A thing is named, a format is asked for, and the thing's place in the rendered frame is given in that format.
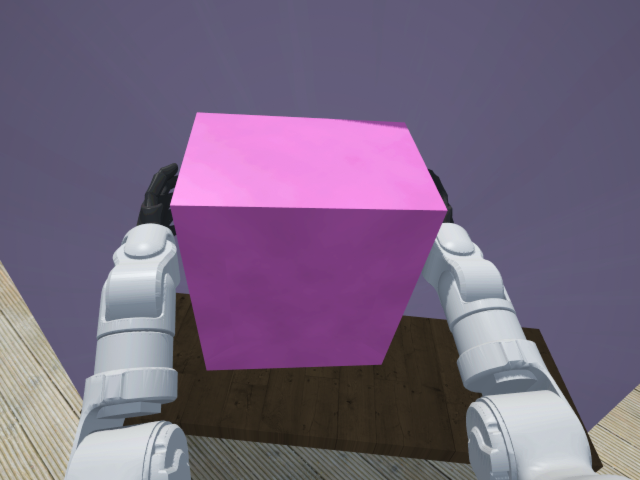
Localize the right robot hand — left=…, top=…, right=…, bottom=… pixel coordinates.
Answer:
left=428, top=169, right=454, bottom=223

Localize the left robot forearm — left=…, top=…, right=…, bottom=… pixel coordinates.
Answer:
left=64, top=224, right=180, bottom=480

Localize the right robot upper arm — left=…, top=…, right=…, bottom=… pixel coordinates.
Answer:
left=466, top=390, right=632, bottom=480

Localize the right robot forearm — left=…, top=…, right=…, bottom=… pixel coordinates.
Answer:
left=422, top=223, right=592, bottom=467

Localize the table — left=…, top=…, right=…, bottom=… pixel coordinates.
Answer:
left=80, top=293, right=603, bottom=473

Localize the left robot hand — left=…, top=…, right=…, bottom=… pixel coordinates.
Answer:
left=137, top=163, right=179, bottom=236

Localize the left robot upper arm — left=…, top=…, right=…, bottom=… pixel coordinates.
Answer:
left=66, top=420, right=191, bottom=480

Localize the carton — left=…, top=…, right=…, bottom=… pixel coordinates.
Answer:
left=170, top=112, right=448, bottom=371

